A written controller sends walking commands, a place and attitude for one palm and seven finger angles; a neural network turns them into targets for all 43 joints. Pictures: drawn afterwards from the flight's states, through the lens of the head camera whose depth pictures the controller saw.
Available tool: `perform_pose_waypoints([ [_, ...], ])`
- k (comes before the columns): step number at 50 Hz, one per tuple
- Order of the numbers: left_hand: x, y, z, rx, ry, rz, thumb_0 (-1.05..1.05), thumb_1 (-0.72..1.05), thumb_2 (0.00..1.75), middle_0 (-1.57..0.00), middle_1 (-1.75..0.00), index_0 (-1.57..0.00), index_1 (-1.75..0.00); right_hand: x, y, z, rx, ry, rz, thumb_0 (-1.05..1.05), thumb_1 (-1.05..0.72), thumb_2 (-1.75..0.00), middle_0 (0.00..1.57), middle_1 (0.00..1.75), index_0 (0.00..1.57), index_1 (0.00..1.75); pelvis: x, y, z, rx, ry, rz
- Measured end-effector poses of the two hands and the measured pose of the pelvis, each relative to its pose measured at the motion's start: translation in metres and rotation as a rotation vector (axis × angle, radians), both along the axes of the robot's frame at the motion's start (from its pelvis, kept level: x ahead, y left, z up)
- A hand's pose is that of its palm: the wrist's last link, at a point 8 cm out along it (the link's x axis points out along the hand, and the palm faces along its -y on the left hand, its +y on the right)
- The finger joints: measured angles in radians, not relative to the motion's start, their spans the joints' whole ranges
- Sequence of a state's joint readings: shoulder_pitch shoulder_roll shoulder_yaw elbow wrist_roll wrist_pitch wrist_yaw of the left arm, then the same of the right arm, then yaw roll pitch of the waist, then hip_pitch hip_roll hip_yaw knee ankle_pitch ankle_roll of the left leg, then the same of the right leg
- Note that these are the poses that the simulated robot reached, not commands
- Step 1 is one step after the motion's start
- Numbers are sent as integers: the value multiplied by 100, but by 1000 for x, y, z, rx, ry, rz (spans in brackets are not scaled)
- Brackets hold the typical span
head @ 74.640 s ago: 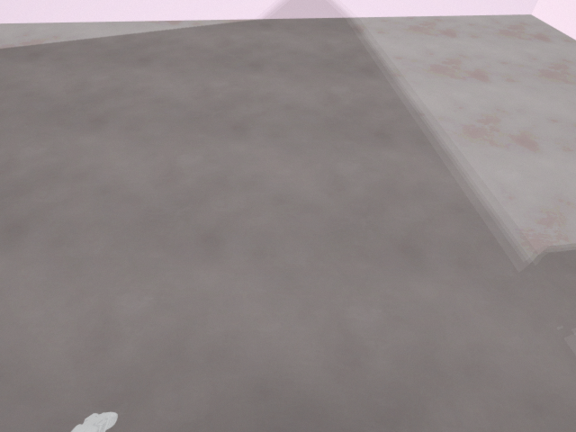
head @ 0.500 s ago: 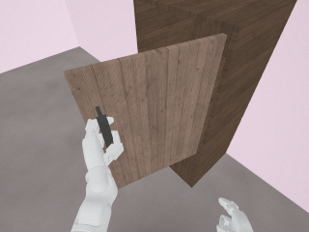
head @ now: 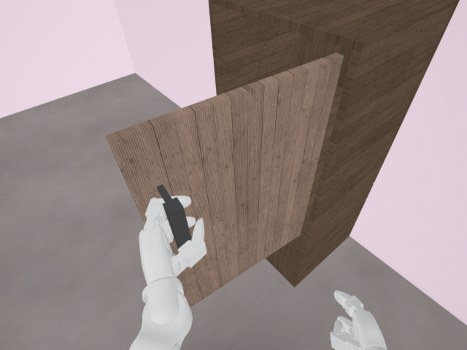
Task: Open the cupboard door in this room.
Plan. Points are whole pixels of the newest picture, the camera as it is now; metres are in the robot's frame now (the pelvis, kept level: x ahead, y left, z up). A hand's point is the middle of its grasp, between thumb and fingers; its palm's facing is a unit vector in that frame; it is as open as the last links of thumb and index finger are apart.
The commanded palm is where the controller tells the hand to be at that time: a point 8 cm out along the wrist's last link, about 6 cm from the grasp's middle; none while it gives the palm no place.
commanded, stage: open thumb and fingers to let go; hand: left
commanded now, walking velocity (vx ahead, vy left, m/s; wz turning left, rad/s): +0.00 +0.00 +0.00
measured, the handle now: (174, 221) +0.30 +0.12 +0.09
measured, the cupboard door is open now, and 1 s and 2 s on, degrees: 84 85 84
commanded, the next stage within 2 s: slide the hand sideways off the handle in 0.60 s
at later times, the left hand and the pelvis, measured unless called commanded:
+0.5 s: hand (190, 239) +0.27 +0.09 +0.09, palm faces +0.29 -0.96 +0.01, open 14.5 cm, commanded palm +0.22 +0.13 +0.09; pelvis -0.01 +0.02 +0.00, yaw -1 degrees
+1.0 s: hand (182, 262) +0.23 +0.10 +0.09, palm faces -0.17 -0.99 +0.02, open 16.2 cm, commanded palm +0.21 +0.15 +0.09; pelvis -0.02 +0.04 +0.00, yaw -1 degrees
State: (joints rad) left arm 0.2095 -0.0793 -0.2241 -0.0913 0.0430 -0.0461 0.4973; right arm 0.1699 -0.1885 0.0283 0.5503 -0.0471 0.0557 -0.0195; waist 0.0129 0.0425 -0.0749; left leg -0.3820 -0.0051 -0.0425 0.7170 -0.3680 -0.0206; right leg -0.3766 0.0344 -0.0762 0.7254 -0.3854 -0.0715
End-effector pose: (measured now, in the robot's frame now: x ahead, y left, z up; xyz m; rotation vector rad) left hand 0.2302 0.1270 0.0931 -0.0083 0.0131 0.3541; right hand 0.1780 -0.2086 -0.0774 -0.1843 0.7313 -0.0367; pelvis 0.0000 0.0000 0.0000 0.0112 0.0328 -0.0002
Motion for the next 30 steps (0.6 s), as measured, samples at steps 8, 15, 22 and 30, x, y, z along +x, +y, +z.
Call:
perform_pose_waypoints([
  [8,-4,6,0,0,-4,-12,1,13,57,-34,-127,-36,-127,1,10,3,6,-10,13,1,-91,-90,20,30,20,30,-2,5,0,-4,-7,1],
  [15,-2,8,0,-3,-11,-30,1,-27,40,-31,-121,-33,-121,-7,15,0,-7,11,6,1,-91,-90,20,30,20,30,-6,13,-1,-9,-7,-2],
  [22,2,9,0,-4,-10,-47,0,-44,33,-28,-102,-29,-102,-16,21,-2,-7,31,-9,1,-91,-90,20,30,20,30,-9,21,-2,-12,-8,-9],
  [30,2,7,0,11,-9,-75,-1,-49,31,-29,-73,-29,-73,-21,28,-4,10,35,-13,1,-91,-90,20,30,20,30,-12,27,-4,-16,-10,-15],
])
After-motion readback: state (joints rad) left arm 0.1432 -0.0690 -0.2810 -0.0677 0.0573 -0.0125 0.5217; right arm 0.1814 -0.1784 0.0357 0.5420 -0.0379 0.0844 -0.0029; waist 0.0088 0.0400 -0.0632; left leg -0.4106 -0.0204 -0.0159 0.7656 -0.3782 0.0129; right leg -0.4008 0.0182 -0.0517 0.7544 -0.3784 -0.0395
